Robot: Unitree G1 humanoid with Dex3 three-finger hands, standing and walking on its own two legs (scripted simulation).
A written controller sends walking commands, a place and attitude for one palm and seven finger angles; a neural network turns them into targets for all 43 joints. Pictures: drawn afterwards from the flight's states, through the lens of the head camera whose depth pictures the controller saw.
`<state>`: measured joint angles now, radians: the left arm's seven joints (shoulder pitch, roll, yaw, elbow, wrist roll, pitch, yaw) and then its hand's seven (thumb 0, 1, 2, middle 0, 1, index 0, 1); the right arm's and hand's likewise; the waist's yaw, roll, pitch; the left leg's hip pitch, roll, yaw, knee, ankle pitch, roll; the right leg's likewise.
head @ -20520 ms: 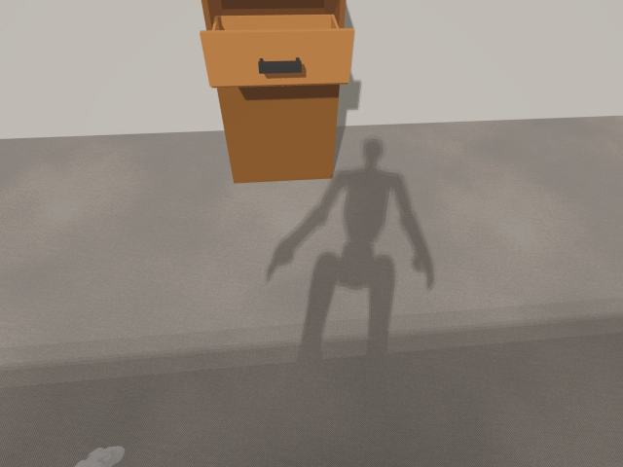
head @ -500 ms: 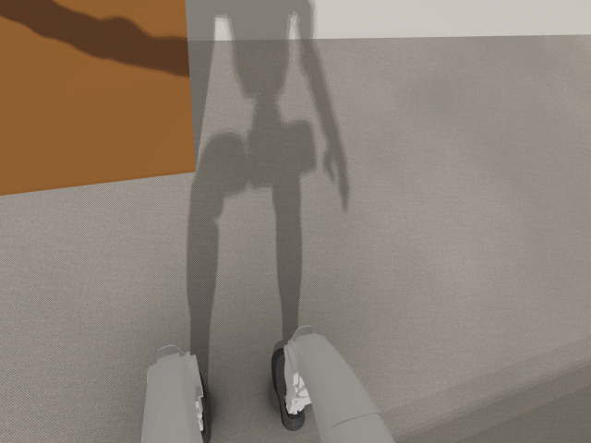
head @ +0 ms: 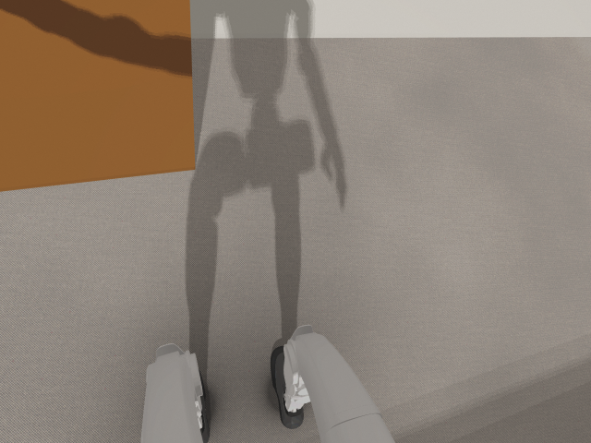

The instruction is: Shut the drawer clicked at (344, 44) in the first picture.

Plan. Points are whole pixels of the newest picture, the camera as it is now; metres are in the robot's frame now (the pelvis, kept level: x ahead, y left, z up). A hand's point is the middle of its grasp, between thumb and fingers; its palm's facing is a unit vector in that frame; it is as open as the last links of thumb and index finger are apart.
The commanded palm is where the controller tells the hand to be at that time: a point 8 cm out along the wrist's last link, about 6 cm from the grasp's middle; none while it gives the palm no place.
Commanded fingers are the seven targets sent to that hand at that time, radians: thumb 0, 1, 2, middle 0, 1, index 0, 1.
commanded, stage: pull the fist back off the drawer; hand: left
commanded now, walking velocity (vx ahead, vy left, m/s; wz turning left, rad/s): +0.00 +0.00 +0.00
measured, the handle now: out of the picture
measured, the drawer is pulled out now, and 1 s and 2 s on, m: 0.00 0.00 0.00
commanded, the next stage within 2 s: draw the hand back to the body in 0.36 s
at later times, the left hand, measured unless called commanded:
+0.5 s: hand out of the picture +0.60 +0.25 +0.11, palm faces +0.11 -0.99 -0.04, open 3.3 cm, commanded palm +0.55 +0.27 +0.11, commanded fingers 0.00 0.90 0.90 -1.40 -1.60 -1.40 -1.60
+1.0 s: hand out of the picture +0.43 +0.24 +0.18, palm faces +0.08 -0.99 -0.07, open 3.3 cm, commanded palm +0.39 +0.29 +0.20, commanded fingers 0.00 0.90 0.90 -1.40 -1.60 -1.40 -1.60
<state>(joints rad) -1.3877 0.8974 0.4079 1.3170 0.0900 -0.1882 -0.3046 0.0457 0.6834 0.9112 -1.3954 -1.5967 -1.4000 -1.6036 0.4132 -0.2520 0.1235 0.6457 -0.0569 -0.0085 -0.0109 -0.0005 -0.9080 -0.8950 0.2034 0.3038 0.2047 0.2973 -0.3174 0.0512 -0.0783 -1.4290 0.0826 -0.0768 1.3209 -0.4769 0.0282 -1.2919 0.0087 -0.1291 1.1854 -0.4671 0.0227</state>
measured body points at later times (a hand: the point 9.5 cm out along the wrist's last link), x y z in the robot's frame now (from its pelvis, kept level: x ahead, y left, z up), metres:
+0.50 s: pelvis +0.04 +0.00 +0.03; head +0.22 +0.03 +0.44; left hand +0.59 +0.30 +0.11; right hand +0.01 -0.26 -0.07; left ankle +0.05 +0.10 -0.61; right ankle +0.04 -0.15 -0.61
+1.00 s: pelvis +0.07 +0.00 +0.09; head +0.12 +0.00 +0.54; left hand +0.42 +0.30 +0.18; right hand +0.22 -0.25 +0.00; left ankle +0.05 +0.10 -0.61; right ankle +0.04 -0.15 -0.61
